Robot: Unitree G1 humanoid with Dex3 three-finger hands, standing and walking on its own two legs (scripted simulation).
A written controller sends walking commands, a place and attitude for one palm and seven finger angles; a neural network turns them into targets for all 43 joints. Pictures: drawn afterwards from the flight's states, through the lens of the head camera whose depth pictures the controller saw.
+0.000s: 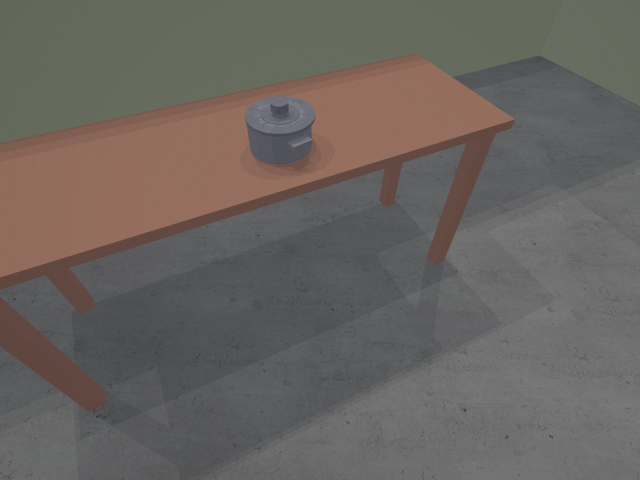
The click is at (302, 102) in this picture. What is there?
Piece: lid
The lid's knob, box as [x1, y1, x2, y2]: [270, 97, 288, 113]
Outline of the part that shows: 270,101 271,111 275,113 283,113 288,110 288,104 285,98 277,97 273,98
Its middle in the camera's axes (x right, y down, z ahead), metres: -0.10 -0.31 +0.91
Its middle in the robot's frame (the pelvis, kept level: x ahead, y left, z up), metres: +0.89 +0.14 +0.00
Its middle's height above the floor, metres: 0.78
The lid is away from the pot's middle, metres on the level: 0.00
